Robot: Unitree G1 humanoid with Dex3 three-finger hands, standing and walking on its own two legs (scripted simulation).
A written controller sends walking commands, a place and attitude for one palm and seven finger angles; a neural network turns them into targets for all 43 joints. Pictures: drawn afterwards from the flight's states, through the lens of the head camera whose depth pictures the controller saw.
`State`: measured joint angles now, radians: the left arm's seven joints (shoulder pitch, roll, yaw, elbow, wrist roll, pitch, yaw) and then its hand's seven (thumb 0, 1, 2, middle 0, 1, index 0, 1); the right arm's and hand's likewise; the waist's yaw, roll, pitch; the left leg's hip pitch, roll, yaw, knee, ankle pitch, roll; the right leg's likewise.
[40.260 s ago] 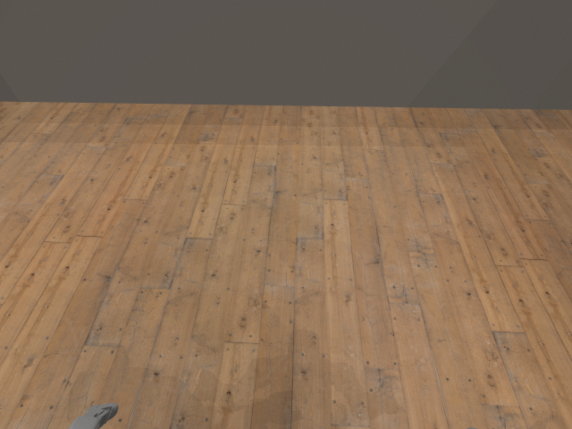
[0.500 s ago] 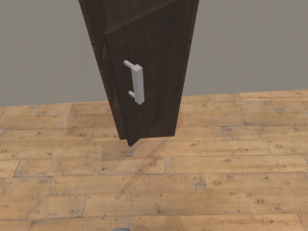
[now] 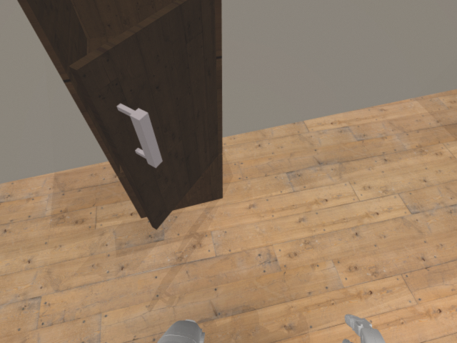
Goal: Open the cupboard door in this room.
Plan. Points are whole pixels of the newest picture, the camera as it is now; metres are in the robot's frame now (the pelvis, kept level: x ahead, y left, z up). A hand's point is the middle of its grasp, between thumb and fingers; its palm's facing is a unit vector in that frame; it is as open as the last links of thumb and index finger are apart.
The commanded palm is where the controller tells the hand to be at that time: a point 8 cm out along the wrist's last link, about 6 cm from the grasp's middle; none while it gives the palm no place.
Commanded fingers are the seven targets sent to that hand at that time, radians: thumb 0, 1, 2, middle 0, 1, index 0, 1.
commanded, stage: walk to a spot facing it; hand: left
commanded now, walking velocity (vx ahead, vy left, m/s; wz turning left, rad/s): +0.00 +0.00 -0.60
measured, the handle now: (140, 136) +0.46 +0.24 +0.04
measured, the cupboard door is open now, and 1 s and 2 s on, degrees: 42 42 42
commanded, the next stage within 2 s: none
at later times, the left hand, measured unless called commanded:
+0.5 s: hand (147, 299) +0.20 +0.19 -0.17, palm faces -0.34 -0.91 -0.24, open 7.4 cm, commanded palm none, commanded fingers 0.00 0.90 0.90 -0.20 -0.30 -0.20 -0.30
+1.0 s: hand (168, 288) +0.23 +0.16 -0.18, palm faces -0.56 -0.81 -0.17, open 7.4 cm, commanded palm none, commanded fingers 0.00 0.90 0.90 -0.20 -0.30 -0.20 -0.30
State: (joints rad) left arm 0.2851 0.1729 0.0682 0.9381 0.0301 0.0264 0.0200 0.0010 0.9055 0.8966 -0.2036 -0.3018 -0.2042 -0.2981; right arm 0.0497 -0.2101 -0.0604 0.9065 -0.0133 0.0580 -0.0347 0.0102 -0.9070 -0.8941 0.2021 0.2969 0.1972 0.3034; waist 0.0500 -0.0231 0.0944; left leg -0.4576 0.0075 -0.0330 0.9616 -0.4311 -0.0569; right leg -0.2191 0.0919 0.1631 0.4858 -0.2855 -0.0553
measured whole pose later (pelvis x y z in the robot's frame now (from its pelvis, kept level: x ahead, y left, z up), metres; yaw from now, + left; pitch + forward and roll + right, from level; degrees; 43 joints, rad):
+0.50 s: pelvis +0.02 +0.03 -0.01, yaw -20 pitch +0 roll -1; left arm 0.11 0.26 0.08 0.89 0.03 0.06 -0.03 0.00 0.91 0.90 -0.20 -0.30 -0.20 -0.30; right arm 0.29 -0.22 -0.04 0.93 -0.04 0.02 -0.03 0.01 -0.90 -0.89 0.21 0.30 0.20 0.30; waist -0.03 0.01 0.11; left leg -0.19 0.13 0.23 0.58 -0.38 0.00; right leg -0.38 -0.03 -0.07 0.73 -0.37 0.02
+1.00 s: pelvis +0.05 +0.05 +0.00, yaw -37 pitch +1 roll -2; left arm 0.18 0.24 0.08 0.91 0.03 0.07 -0.02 0.00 0.91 0.90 -0.20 -0.30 -0.20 -0.30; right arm 0.25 -0.16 -0.02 0.89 -0.04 0.00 -0.03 0.01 -0.90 -0.89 0.21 0.30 0.20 0.30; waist 0.00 -0.05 0.07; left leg -0.27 0.07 0.09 0.57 -0.31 0.02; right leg -0.51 0.03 0.03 1.05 -0.45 0.04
